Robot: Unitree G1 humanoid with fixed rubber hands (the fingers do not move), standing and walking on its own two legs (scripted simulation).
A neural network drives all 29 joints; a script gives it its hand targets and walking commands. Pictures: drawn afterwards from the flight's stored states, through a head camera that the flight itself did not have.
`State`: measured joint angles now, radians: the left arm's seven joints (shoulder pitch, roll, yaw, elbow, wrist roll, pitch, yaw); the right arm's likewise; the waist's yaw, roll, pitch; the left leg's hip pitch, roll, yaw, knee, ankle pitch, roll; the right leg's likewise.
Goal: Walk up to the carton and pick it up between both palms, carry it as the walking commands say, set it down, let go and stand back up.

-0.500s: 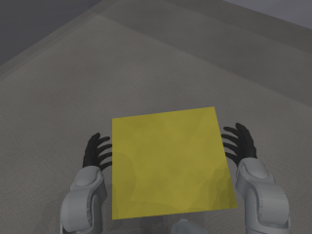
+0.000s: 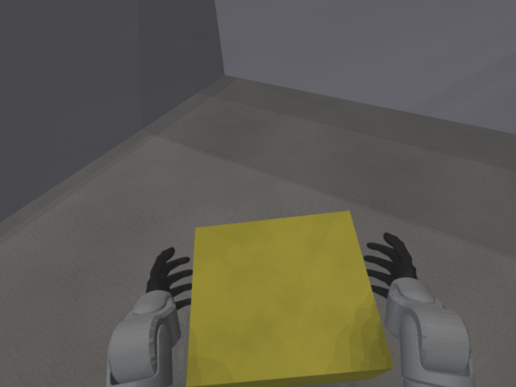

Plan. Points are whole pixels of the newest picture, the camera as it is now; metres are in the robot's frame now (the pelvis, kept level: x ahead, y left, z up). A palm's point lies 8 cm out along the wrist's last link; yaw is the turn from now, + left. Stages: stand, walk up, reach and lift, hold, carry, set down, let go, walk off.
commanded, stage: carry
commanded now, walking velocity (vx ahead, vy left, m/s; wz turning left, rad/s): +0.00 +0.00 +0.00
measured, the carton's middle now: (281, 302) +0.29 -0.02 -0.02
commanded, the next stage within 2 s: none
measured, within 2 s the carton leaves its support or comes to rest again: neither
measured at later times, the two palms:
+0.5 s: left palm (198, 198) +0.44 +0.12 +0.09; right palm (386, 182) +0.44 -0.22 +0.10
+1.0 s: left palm (183, 176) +0.50 +0.15 +0.09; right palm (360, 152) +0.50 -0.19 +0.12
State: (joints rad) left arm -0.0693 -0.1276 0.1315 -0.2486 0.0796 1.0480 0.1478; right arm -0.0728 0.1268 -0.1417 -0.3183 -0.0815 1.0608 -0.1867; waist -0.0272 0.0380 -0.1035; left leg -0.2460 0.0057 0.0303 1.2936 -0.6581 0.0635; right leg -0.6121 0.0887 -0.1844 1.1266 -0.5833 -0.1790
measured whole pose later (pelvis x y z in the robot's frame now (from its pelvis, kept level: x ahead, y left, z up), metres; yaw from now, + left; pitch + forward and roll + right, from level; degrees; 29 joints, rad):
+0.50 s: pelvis +0.18 -0.05 +0.03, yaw +1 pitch +4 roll +1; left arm -0.09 -0.13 0.17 -0.18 0.08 0.98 0.14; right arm -0.10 0.13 -0.14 -0.21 -0.08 0.98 -0.18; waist -0.03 0.02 -0.12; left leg -0.27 0.05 0.06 1.07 -0.66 0.04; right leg -0.59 0.03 -0.10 0.97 -0.44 -0.09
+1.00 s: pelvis +0.23 -0.02 +0.06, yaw +1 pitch +5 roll -2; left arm -0.09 -0.13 0.19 -0.13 0.09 0.88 0.11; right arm -0.11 0.13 -0.17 -0.16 -0.08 0.89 -0.12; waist -0.03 0.01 -0.07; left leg -0.34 0.02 0.06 0.81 -0.53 0.04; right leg -0.43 0.05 -0.11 0.77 -0.40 -0.09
